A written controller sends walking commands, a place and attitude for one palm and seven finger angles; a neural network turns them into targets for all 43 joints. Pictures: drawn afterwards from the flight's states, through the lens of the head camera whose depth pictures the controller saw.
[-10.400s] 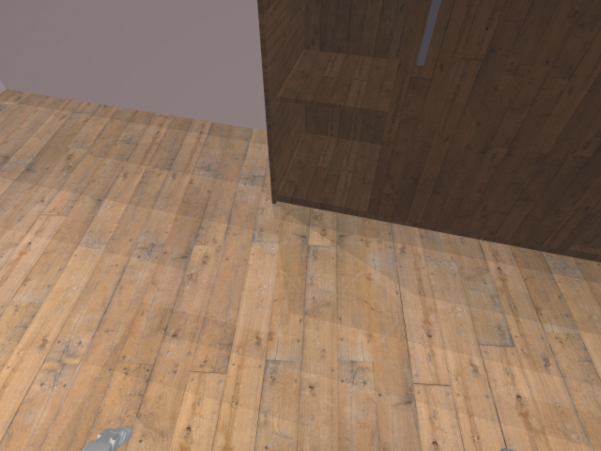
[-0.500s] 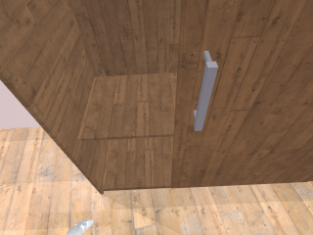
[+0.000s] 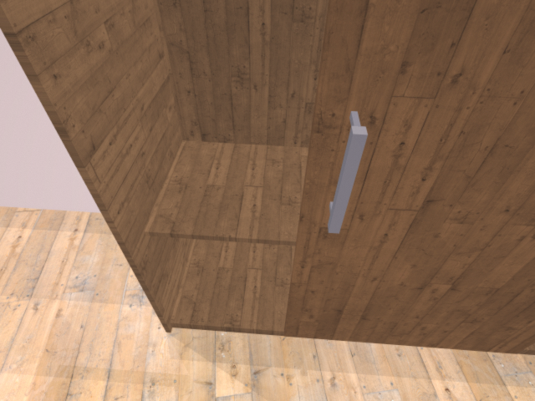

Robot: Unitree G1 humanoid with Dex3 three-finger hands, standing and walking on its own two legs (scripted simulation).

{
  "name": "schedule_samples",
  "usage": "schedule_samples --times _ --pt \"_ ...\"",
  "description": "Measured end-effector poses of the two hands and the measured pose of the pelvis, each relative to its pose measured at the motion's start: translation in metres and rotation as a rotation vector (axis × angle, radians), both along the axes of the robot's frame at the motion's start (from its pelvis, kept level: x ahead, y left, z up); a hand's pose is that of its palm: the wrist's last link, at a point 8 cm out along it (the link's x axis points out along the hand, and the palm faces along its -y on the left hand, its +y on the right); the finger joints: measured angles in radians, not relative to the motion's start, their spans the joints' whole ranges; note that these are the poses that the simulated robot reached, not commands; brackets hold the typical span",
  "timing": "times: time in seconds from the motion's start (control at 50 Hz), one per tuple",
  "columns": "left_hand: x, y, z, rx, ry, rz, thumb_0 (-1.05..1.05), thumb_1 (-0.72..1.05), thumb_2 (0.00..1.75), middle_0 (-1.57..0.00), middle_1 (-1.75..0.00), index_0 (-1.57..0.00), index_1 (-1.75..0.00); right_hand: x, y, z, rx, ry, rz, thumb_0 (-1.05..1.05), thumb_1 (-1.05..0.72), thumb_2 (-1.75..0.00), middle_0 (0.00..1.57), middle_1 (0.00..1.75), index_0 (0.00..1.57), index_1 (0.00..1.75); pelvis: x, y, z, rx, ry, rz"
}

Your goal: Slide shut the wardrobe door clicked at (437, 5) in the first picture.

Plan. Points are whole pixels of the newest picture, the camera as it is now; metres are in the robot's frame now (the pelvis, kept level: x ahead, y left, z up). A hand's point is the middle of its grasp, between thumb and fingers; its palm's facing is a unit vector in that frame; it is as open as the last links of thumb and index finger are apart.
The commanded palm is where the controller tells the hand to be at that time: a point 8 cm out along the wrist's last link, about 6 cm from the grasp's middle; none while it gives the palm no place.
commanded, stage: come to a stop and stand still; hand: right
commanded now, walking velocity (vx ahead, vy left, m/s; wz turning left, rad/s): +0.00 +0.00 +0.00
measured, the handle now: (343, 177) +0.46 -0.09 +0.10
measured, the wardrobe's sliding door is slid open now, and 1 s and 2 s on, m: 0.43 0.43 0.43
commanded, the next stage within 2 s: look again from close up in 0.46 s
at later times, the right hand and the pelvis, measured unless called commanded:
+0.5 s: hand out of the picture -0.04 -0.16 -0.19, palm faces +0.05 +0.99 -0.16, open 7.4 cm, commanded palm none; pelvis -0.01 -0.01 -0.01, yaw -2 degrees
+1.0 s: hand out of the picture -0.06 -0.18 -0.19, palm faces +0.04 +0.99 -0.14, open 7.4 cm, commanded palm none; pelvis -0.01 -0.03 -0.01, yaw -1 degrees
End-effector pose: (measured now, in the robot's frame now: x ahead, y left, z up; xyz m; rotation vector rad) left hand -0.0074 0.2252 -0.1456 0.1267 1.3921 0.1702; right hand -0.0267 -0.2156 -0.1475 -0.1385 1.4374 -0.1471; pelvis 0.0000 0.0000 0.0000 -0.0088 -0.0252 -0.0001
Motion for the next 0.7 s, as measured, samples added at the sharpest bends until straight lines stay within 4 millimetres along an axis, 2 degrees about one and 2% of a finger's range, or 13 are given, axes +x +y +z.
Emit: schedule_samples --times 0.1,0.2,0.32,0.44,0.7 --pt "-0.033 -0.005 0.003 -0.006 0.085 0.014 0.00 0.92 0.90 -0.20 -0.30 -0.20 -0.30 -0.006 0.008 -0.004 0.024 0.013 -0.002 0.01 -0.91 -0.89 0.20 0.30 0.20 0.30 -0.003 0.003 0.001 0.000 -0.002 -0.004" --pt "-0.049 -0.011 0.001 -0.029 0.136 0.004 0.01 0.91 0.90 -0.20 -0.30 -0.20 -0.30 -0.016 0.015 -0.003 0.027 0.026 -0.004 0.01 -0.91 -0.89 0.20 0.30 0.20 0.30 -0.006 0.004 0.000 0.006 0.012 -0.016" --pt "-0.033 -0.017 -0.006 -0.039 0.059 -0.034 0.01 0.91 0.90 -0.20 -0.30 -0.20 -0.30 -0.026 0.014 -0.006 0.022 0.023 0.002 0.01 -0.91 -0.89 0.20 0.30 0.20 0.30 -0.013 0.000 -0.007 0.040 0.005 -0.037" --pt "-0.011 -0.018 -0.010 -0.019 0.007 -0.065 0.02 0.93 0.90 -0.20 -0.30 -0.20 -0.30 -0.021 0.008 -0.011 0.022 -0.015 -0.022 0.01 -0.91 -0.89 0.20 0.30 0.20 0.30 -0.013 -0.005 -0.011 0.039 0.002 -0.042" --pt "0.016 -0.010 0.005 0.040 -0.080 -0.067 0.02 0.93 0.90 -0.20 -0.30 -0.20 -0.30 -0.016 -0.004 -0.016 0.038 -0.049 -0.016 0.01 -0.91 -0.89 0.20 0.30 0.19 0.30 -0.012 -0.013 -0.009 0.031 0.005 -0.024"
